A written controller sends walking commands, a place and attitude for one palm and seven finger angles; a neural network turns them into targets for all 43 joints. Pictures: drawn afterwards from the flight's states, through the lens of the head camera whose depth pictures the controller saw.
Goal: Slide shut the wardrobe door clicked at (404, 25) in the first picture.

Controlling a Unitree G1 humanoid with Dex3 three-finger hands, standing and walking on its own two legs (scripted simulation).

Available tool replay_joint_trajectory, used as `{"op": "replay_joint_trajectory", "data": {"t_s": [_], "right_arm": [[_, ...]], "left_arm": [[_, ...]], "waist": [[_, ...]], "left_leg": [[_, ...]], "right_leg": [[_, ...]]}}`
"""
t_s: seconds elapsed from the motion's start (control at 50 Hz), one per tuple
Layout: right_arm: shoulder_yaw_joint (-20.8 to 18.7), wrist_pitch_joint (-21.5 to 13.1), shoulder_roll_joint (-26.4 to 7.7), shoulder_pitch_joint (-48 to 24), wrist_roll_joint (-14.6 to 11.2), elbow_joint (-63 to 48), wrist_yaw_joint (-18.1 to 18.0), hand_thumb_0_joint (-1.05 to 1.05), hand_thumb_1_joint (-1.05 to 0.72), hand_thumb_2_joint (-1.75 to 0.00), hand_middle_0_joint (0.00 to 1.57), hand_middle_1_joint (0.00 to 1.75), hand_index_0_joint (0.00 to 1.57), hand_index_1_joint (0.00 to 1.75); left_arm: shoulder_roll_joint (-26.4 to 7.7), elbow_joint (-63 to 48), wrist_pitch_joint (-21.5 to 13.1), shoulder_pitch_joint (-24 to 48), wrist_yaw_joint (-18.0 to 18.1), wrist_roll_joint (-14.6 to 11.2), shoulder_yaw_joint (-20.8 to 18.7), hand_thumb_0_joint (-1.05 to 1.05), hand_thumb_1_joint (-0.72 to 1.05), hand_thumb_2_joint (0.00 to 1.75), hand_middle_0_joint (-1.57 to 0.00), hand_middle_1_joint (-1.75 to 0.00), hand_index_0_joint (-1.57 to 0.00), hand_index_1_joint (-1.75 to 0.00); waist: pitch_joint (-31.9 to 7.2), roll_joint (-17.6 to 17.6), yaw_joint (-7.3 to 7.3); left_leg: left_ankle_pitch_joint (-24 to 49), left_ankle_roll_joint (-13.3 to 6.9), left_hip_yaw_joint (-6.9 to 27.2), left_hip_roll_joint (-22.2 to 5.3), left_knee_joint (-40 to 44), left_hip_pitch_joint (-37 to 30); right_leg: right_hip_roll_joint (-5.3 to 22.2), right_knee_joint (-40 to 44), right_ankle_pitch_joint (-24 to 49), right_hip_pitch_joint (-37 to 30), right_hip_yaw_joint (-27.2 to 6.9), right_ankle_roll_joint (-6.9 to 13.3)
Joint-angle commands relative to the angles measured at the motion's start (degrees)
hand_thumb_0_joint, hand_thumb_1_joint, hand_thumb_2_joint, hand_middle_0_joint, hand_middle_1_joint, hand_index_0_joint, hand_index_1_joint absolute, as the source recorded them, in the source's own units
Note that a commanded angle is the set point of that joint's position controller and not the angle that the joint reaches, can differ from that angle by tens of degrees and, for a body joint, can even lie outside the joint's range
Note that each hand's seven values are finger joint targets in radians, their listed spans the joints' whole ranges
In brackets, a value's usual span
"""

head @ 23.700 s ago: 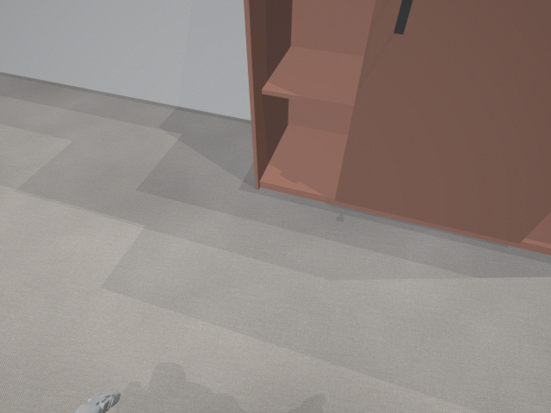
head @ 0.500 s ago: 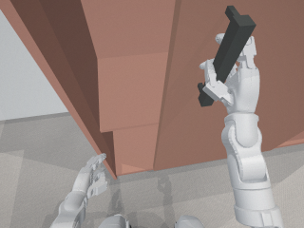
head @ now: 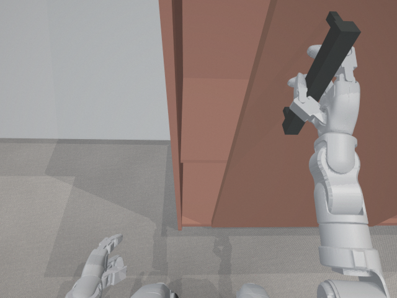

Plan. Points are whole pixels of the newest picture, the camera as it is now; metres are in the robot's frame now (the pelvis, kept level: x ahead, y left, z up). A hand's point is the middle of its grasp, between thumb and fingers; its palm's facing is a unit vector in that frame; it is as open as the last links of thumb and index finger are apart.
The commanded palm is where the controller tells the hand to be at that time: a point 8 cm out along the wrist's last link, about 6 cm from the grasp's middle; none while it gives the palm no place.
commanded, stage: step sideways, sliding the door along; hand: right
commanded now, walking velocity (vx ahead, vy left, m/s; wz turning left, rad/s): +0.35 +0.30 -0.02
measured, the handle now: (308, 81) +0.44 -0.17 +0.21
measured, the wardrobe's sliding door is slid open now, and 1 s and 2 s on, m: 0.14 0.05 0.00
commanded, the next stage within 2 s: stop walking and hold the door there in 1.66 s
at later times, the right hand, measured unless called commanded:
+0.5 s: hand (279, 96) +0.39 -0.11 +0.20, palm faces +0.29 +0.95 -0.10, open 6.5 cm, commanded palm +0.36 -0.08 +0.21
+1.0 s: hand (236, 92) +0.40 -0.04 +0.20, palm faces +0.51 +0.86 -0.08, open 7.1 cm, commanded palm +0.36 +0.00 +0.21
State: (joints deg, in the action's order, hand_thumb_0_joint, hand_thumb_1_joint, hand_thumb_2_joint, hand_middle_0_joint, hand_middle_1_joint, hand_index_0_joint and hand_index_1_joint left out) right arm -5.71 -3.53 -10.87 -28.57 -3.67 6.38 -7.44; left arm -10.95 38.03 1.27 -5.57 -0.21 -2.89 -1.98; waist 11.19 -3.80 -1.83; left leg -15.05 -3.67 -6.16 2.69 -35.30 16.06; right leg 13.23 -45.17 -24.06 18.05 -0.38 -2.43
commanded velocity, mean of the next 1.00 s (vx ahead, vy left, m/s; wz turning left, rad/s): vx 0.19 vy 0.30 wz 0.05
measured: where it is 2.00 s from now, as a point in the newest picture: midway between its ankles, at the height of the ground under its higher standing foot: outside the picture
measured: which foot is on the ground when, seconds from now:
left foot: down 0.00-0.16, up 0.18-0.52, down 0.54-0.70, up 0.72-1.00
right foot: up 0.00-0.14, down 0.16-0.54, up 0.56-0.68, down 0.70-1.00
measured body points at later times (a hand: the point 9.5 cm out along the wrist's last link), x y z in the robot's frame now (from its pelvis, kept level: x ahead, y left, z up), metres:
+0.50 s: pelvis -0.01 +0.11 +0.01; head +0.04 +0.08 +0.46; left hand +0.19 +0.29 -0.09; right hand +0.37 -0.16 +0.21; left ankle +0.03 +0.29 -0.70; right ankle -0.01 -0.10 -0.72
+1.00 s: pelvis +0.04 +0.26 +0.00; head +0.10 +0.24 +0.45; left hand +0.25 +0.44 -0.10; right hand +0.37 -0.08 +0.21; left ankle +0.12 +0.40 -0.71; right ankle +0.01 +0.02 -0.72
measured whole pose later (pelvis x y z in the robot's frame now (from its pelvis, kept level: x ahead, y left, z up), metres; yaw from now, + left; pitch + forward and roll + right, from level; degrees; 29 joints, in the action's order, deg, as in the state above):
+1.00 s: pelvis +0.04 +0.26 +0.00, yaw -2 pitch -5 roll +3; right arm -14.7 -0.9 -20.8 -30.7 -6.8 10.2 -8.1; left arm -10.4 34.4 0.3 -8.3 -2.8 -3.6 -1.3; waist 12.9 -3.2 -9.3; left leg -14.0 0.3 -4.6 -1.1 -37.6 18.1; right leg 17.3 -32.5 -18.8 7.8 -0.6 -8.9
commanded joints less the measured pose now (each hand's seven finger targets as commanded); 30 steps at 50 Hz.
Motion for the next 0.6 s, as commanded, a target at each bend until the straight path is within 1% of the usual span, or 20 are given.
{"op": "replay_joint_trajectory", "data": {"t_s": [0.0, 0.04, 0.08, 0.1, 0.12, 0.14, 0.16, 0.18, 0.2, 0.24, 0.28, 0.32, 0.36, 0.4, 0.48, 0.5, 0.52, 0.54, 0.56, 0.58], "right_arm": [[9.96, -4.88, -0.69, -28.16, 0.37, -17.76, 2.70, 0.00, -0.90, -0.90, 0.45, 1.40, 0.45, 1.40], [13.27, -6.25, 2.95, -31.97, 0.49, -19.03, 2.31, 0.00, -0.90, -0.90, 0.45, 1.40, 0.45, 1.40], [13.03, -6.33, 1.23, -31.10, 0.50, -17.43, 1.92, 0.00, -0.90, -0.90, 0.45, 1.40, 0.45, 1.40], [11.69, -6.66, -0.49, -30.95, 0.46, -16.59, 1.76, 0.00, -0.90, -0.90, 0.45, 1.40, 0.45, 1.40], [13.49, -6.88, 0.99, -31.16, 0.03, -16.18, 2.33, 0.00, -0.90, -0.90, 0.45, 1.40, 0.45, 1.40], [16.10, -6.63, 3.82, -32.30, -0.53, -14.66, 3.13, 0.00, -0.90, -0.90, 0.45, 1.40, 0.45, 1.40], [15.67, -5.23, 4.44, -32.10, -0.53, -10.71, 3.94, 0.00, -0.90, -0.90, 0.45, 1.40, 0.45, 1.40], [15.86, -5.00, 5.03, -30.66, -0.91, -9.94, 4.94, 0.00, -0.90, -0.90, 0.45, 1.40, 0.45, 1.40], [15.85, -5.37, 4.11, -34.69, -0.74, -13.07, 5.24, 0.00, -0.90, -0.90, 0.45, 1.40, 0.45, 1.40], [16.86, -5.08, 5.78, -37.19, 0.14, -10.37, 5.05, 0.00, -0.90, -0.90, 0.45, 1.40, 0.45, 1.40], [19.72, -4.48, 9.05, -39.63, 0.39, -10.17, 5.62, 0.00, -0.90, -0.90, 0.45, 1.40, 0.45, 1.40], [19.05, -4.30, 8.59, -39.95, 0.73, -7.32, 5.86, 0.00, -0.90, -0.90, 0.45, 1.40, 0.45, 1.40], [18.12, -4.72, 6.82, -42.17, 0.47, -7.42, 5.80, 0.00, -0.90, -0.90, 0.45, 1.40, 0.45, 1.40], [16.49, -5.14, 4.95, -42.87, 0.16, -6.39, 5.63, 0.00, -0.90, -0.90, 0.45, 1.40, 0.45, 1.40], [13.51, -5.86, 0.51, -40.04, 0.35, -5.35, 4.87, 0.00, -0.90, -0.90, 0.45, 1.40, 0.45, 1.40], [12.36, -5.94, -0.80, -39.76, 0.35, -5.86, 4.67, 0.00, -0.90, -0.90, 0.45, 1.40, 0.45, 1.40], [10.73, -5.52, -3.35, -39.20, 0.79, -5.48, 4.10, 0.00, -0.90, -0.90, 0.45, 1.40, 0.45, 1.40], [8.98, -4.83, -6.39, -39.63, 0.89, -6.40, 3.33, 0.00, -0.90, -0.90, 0.45, 1.40, 0.45, 1.40], [7.21, -3.85, -6.83, -35.81, 0.73, -2.65, 2.97, 0.00, -0.90, -0.90, 0.45, 1.40, 0.45, 1.40], [7.35, -3.19, -5.88, -34.74, 0.05, -3.37, 2.49, 0.00, -0.90, -0.90, 0.45, 1.40, 0.45, 1.40]], "left_arm": [[-4.30, -7.22, -4.12, 5.92, 1.66, 0.36, -0.92, 0.00, 0.90, 0.90, -0.20, -0.30, -0.20, -0.30], [-2.88, -6.55, -4.01, 5.85, 1.82, 0.69, 0.99, 0.00, 0.90, 0.90, -0.20, -0.30, -0.20, -0.30], [-4.37, -5.87, -3.72, 5.31, 1.99, 0.38, 0.37, 0.00, 0.90, 0.90, -0.20, -0.30, -0.20, -0.30], [-5.68, -5.90, -3.89, 4.65, 2.27, 0.38, -0.50, 0.00, 0.90, 0.90, -0.20, -0.30, -0.20, -0.30], [-7.37, -7.25, -4.42, 4.50, 2.01, 0.45, -1.52, 0.00, 0.90, 0.90, -0.20, -0.30, -0.20, -0.30], [-8.11, -7.90, -4.32, 4.20, 1.18, 0.18, -2.19, 0.00, 0.90, 0.90, -0.20, -0.30, -0.20, -0.30], [-6.61, -8.25, -3.96, 4.76, 0.35, 0.01, -1.54, 0.00, 0.90, 0.90, -0.20, -0.30, -0.20, -0.30], [-5.04, -8.22, -3.92, 6.40, 0.70, 1.03, -0.58, 0.00, 0.90, 0.90, -0.20, -0.30, -0.20, -0.30], [-5.49, -7.68, -3.95, 5.84, 0.80, 1.43, -0.37, 0.00, 0.90, 0.90, -0.20, -0.30, -0.20, -0.30], [-7.26, -6.64, -3.60, 3.53, 0.19, 0.85, -1.24, 0.00, 0.90, 0.90, -0.20, -0.30, -0.20, -0.30], [-7.52, -7.64, -3.72, 2.39, -0.13, 0.62, -1.51, 0.00, 0.90, 0.90, -0.20, -0.30, -0.20, -0.30], [-8.01, -7.43, -4.21, 1.46, -0.31, 0.44, -1.93, 0.00, 0.90, 0.90, -0.20, -0.30, -0.20, -0.30], [-8.08, -8.02, -4.72, 1.44, -0.55, 0.24, -1.89, 0.00, 0.90, 0.90, -0.20, -0.30, -0.20, -0.30], [-8.27, -8.41, -5.18, 1.48, -0.67, -0.04, -2.07, 0.00, 0.90, 0.90, -0.20, -0.30, -0.20, -0.30], [-7.87, -8.59, -4.52, 2.31, -0.83, -1.21, -1.71, 0.00, 0.90, 0.90, -0.20, -0.30, -0.20, -0.30], [-6.74, -8.66, -4.52, 2.77, -0.83, -1.68, -1.38, 0.00, 0.90, 0.90, -0.20, -0.30, -0.20, -0.30], [-5.57, -8.58, -4.46, 3.02, -0.76, -1.99, -1.18, 0.00, 0.90, 0.90, -0.20, -0.30, -0.20, -0.30], [-4.17, -8.23, -4.02, 3.78, -0.59, -1.88, -0.95, 0.00, 0.90, 0.90, -0.20, -0.30, -0.20, -0.30], [-5.82, -6.59, -3.59, 2.13, -0.16, -1.94, -1.89, 0.00, 0.90, 0.90, -0.20, -0.30, -0.20, -0.30], [-6.93, -6.56, -3.27, 3.53, 0.39, -1.80, -1.88, 0.00, 0.90, 0.90, -0.20, -0.30, -0.20, -0.30]], "waist": [[-25.64, 16.49, 2.17], [-29.51, 10.93, 3.46], [-29.97, 8.74, 3.82], [-31.51, 4.45, 3.82], [-30.95, -2.98, 3.49], [-30.12, -12.31, 3.26], [-29.33, -5.80, 2.93], [-26.58, -6.25, 2.19], [-25.02, -3.33, 2.57], [-24.87, -2.62, 2.66], [-25.65, -4.34, 2.61], [-26.85, -10.77, 3.29], [-27.70, -14.41, 3.79], [-27.64, -14.37, 4.14], [-28.04, -10.18, 3.50], [-29.06, -4.78, 3.15], [-29.47, 5.27, 3.14], [-29.04, 14.93, 3.73], [-28.66, 22.21, 2.85], [-27.04, 23.60, 2.32]], "left_leg": [[18.91, -9.63, 24.18, -16.83, 16.64, -13.17], [26.95, -8.10, 16.51, -14.33, 12.37, -17.38], [26.55, -5.42, 11.98, -11.08, 6.20, -17.22], [24.47, -2.98, 10.32, -9.20, 1.47, -13.69], [16.33, -0.26, 8.70, -5.80, -4.90, -0.72], [-5.94, 2.09, 6.31, -2.95, -14.97, 14.09], [-9.47, 2.18, 10.58, -1.32, -26.20, 15.28], [-8.39, 2.20, 12.73, -3.33, -30.07, 19.31], [-8.00, 2.35, 13.23, -4.98, -30.62, 20.62], [-6.42, 2.56, 11.65, -5.71, -28.98, 22.06], [-4.12, 2.79, 7.91, -5.64, -22.42, 16.94], [-3.38, 3.19, 4.04, -4.75, -14.19, 11.87], [-4.40, 3.40, 1.20, -3.68, -7.21, 7.31], [-4.93, 3.60, -0.60, -2.26, -2.87, 4.20], [8.60, 3.25, -1.83, -0.67, 11.93, -8.84], [13.49, 2.18, 0.68, -2.43, 15.12, -13.69], [24.84, -0.86, 7.69, -8.08, 14.75, -18.98], [33.41, -4.31, 16.59, -14.96, 13.80, -22.97], [32.16, -6.17, 19.21, -16.56, 14.30, -21.62], [30.40, -7.06, 18.95, -15.66, 13.19, -19.21]], "right_leg": [[-9.43, -17.24, -6.12, 5.38, -0.72, 2.50], [-9.85, 0.63, -2.13, 0.92, 2.70, 2.66], [-11.11, 22.51, 12.56, -7.60, 5.80, 2.03], [-9.33, 29.41, 21.92, -15.89, 5.58, 2.43], [-0.06, 29.97, 32.62, -27.22, -4.10, 5.24], [13.69, 26.29, 47.66, -34.72, -19.72, 12.00], [17.36, 26.72, 44.30, -31.57, -23.17, 16.46], [16.95, 26.07, 47.12, -31.50, -21.15, 17.02], [16.32, 24.52, 49.52, -31.10, -19.23, 16.91], [14.00, 21.92, 48.86, -31.62, -10.88, 15.61], [10.30, 21.64, 45.82, -28.74, -4.86, 12.70], [7.35, 21.54, 44.11, -27.42, 0.66, 10.51], [6.30, 20.89, 45.17, -26.77, 1.93, 9.27], [6.06, 19.70, 44.04, -26.03, 1.94, 8.20], [1.94, 9.93, 37.02, -20.60, 3.69, 4.60], [-0.59, 4.92, 32.25, -17.38, 4.76, 4.31], [-4.64, -1.97, 23.19, -9.54, 6.65, 4.30], [-8.72, -6.43, 4.26, 0.48, 6.57, 4.34], [-10.38, -9.86, -4.81, 2.96, 3.44, 2.76], [-9.13, -10.09, -5.84, 3.43, 1.52, 2.62]]}}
